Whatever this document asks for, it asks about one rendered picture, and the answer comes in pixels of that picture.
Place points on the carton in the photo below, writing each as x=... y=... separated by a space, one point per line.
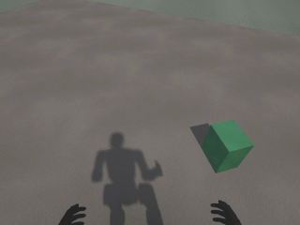
x=226 y=145

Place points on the left robot hand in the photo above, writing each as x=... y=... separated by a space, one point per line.
x=68 y=216

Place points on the right robot hand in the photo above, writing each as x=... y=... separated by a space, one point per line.
x=228 y=213

